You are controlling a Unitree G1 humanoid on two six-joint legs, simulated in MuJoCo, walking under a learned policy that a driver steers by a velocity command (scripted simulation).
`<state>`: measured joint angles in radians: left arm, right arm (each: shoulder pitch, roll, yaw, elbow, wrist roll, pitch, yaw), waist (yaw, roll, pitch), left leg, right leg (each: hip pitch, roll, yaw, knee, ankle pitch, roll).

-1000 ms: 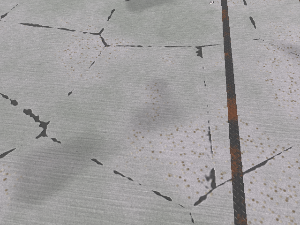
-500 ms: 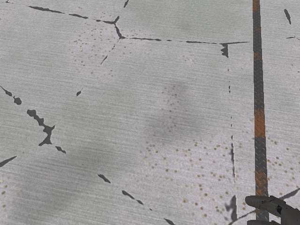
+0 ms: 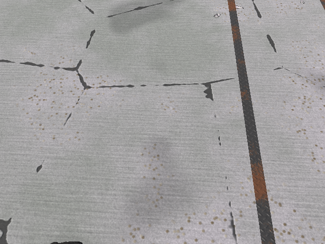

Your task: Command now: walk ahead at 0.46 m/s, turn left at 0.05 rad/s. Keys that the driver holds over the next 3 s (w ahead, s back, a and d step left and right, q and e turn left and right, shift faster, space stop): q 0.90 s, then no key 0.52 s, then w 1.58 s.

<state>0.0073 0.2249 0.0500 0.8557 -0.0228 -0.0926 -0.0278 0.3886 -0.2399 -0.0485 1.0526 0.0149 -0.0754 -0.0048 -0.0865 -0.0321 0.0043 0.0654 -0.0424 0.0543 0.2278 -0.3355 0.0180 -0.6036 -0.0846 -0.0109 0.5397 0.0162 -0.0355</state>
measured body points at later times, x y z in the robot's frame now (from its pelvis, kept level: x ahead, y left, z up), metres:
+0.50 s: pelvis +0.17 -0.03 +0.01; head +0.20 -0.01 +0.46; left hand +0.22 +0.27 -0.12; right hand +0.37 -0.26 -0.11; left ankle +0.21 +0.10 -0.71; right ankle +0.18 -0.13 -0.73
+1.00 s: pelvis +0.22 -0.01 +0.00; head +0.25 +0.02 +0.45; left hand +0.21 +0.31 -0.11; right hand +0.49 -0.18 -0.09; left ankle +0.20 +0.10 -0.73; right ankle +0.30 -0.13 -0.72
